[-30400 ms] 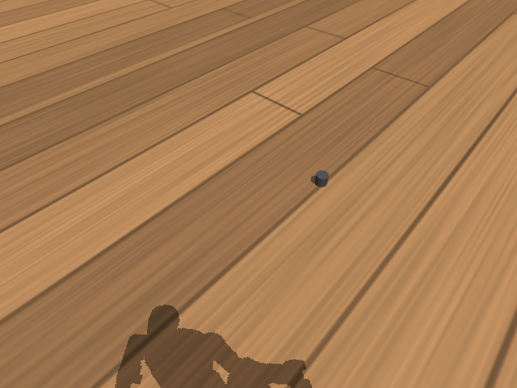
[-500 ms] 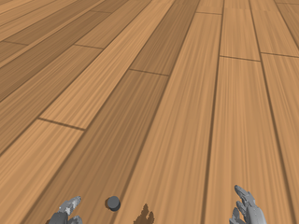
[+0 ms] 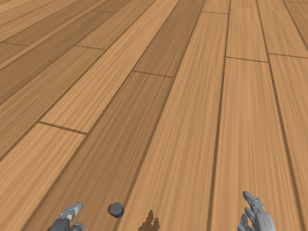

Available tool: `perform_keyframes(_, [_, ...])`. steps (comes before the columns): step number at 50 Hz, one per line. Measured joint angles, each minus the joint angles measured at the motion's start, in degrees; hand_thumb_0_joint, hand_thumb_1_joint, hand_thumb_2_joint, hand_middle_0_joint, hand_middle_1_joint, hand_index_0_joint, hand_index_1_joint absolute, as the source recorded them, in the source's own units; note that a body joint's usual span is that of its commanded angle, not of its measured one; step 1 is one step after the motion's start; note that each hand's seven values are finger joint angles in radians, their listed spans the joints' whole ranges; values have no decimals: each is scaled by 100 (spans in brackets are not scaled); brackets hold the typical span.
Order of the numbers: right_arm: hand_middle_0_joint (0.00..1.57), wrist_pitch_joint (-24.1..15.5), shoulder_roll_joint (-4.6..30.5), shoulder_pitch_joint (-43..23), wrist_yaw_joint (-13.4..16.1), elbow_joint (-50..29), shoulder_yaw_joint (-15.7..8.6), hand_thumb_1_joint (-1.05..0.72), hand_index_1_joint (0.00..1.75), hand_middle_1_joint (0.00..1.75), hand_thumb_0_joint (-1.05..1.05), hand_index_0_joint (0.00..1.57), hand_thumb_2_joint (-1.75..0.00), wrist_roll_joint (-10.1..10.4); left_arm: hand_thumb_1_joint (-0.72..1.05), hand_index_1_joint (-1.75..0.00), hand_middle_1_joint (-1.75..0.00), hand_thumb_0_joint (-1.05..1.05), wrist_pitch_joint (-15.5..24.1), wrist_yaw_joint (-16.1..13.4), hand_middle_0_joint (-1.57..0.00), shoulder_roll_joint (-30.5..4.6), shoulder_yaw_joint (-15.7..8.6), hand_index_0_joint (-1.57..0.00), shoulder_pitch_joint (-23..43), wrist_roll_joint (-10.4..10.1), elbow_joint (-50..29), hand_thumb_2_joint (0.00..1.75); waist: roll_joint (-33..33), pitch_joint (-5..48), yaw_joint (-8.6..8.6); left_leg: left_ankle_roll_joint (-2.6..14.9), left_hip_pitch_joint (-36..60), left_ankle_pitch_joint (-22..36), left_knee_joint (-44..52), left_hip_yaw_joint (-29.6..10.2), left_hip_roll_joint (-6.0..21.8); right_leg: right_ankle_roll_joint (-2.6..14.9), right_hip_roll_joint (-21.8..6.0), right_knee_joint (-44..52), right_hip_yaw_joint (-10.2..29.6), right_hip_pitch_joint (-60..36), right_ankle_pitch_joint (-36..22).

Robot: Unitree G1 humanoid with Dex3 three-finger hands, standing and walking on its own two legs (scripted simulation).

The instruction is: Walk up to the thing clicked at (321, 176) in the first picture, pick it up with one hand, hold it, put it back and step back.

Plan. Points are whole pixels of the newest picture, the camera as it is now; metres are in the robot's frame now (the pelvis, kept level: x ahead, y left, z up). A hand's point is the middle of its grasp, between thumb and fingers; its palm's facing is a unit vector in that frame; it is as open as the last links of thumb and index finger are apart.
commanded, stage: home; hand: left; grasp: from above
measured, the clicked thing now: (117, 210) +0.42 +0.23 -0.68
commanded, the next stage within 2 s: stand in 0.22 s
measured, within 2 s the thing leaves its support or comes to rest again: neither
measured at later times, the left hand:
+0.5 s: hand out of the picture +0.15 +0.22 -0.09, palm faces +0.03 -0.94 -0.33, open 7.4 cm
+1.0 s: hand out of the picture +0.03 +0.25 -0.10, palm faces +0.06 -0.94 -0.33, open 7.4 cm
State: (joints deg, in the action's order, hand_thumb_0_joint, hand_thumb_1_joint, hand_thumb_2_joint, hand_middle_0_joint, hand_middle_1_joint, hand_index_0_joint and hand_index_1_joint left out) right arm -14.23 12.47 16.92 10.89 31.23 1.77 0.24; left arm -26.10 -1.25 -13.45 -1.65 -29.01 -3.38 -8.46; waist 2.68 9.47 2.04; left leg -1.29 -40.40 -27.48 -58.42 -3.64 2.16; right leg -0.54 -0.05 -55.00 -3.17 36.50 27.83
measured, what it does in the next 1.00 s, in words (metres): rises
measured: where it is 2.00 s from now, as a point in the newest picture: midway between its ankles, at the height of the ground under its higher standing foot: outside the picture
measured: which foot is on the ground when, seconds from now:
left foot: down 0.00-1.00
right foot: down 0.00-1.00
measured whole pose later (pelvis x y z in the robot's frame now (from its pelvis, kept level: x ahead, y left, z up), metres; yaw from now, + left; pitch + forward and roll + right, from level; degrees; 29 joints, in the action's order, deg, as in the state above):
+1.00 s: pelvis +0.00 +0.01 +0.06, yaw +1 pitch -4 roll +0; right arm -0.1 15.7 9.1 1.5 61.8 -1.5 -1.6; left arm -0.8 -1.9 -16.1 -2.1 -11.6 1.7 63.1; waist 1.0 -3.8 -1.6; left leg 0.1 -9.1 -12.5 -25.7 -1.8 -0.4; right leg -1.9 -2.6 -24.2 -2.3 6.2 13.8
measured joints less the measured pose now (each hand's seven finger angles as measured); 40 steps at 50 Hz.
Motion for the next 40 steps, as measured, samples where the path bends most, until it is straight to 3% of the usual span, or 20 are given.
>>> perform_keyframes(16, [20, 42, -5, -10, -8, -42, 7, -90, 30, 30, 1, 20, -90, 13, 91, -30, -29, 1, 22, -15, -20, -5, -3, -20, 4, -19, 1, 90, 12, 10, -3, -22, -29, -17, -18, -20, 2, 22, 4, -40, -17, 33, 35])
perform_keyframes(18, [20, 212, 25, -218, -171, 301, -91, -90, 30, 30, 1, 20, -90, -288, 90, -30, -29, 1, 731, -63, -20, -87, 136, -20, 476, 264, 812, 90, -74, -389, -110, 1, 329, 44, 113, 14, -51, 31, -51, 14, 9, -292, 23])
perform_keyframes(20, [20, 628, 144, -473, -465, 775, -81, -90, 30, 30, 1, 20, -90, -485, 90, -30, -29, 1, 1368, -79, -21, -167, 175, -20, 1035, 464, 1925, 90, -205, -654, -249, 25, 660, 172, 371, 92, -116, 47, -120, 144, 76, -553, -40])
perform_keyframes(23, [20, 968, 276, -670, -805, 1271, -144, -90, 30, 30, 1, 20, -90, -452, 90, -30, -29, 1, 1843, -59, -21, -270, 121, -20, 1509, 597, 3160, 90, -336, -902, -334, 42, 1060, 342, 740, 165, -199, 21, -208, 367, 138, -879, -140])
perform_keyframes(31, [20, 1235, 439, -607, -1000, 1988, -419, -90, 30, 30, 1, 20, -90, -345, 90, -30, -30, 1, 2307, -86, -21, -347, -97, -20, 1671, 586, 5146, 90, -331, -1136, -340, 94, 1820, 623, 1477, 187, -216, -57, -224, 1175, 139, -1666, -471])
perform_keyframes(40, [20, 1374, 359, -609, -939, 2640, -369, -90, 30, 30, 1, 20, -90, -269, 91, -30, -30, 1, 2464, -80, -21, -275, -89, -20, 1616, 522, 6440, 90, -256, -1275, -361, 132, 2597, 1079, 2470, 174, -227, -110, -228, 2305, 100, -2510, -1001])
